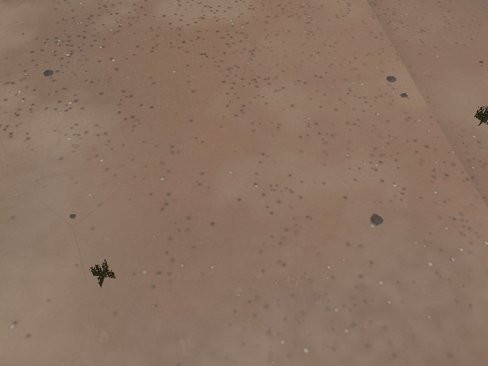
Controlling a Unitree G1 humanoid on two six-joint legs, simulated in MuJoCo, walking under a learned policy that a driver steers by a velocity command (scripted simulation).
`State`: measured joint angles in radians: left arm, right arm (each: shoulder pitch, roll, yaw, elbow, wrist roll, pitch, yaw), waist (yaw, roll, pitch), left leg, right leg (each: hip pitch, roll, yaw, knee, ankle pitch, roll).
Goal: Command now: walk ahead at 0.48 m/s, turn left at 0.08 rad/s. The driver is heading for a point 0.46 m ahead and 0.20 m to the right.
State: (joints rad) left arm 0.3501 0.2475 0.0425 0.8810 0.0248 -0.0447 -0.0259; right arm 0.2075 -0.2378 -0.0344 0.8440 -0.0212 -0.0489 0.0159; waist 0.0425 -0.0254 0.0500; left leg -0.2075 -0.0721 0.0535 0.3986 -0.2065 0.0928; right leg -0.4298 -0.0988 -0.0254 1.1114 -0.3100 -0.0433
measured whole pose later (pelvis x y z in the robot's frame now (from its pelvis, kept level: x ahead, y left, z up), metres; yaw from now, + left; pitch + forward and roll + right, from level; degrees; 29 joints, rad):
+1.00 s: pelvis +0.47 -0.04 -0.01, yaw -19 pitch -1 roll -1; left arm 0.24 0.25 0.03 0.92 0.02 0.01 0.02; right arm 0.20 -0.21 0.01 0.86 -0.02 -0.04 -0.02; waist 0.01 -0.03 0.07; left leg -0.32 -0.03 0.05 0.44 -0.11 0.07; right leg -0.28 0.08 0.07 0.91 -0.52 -0.02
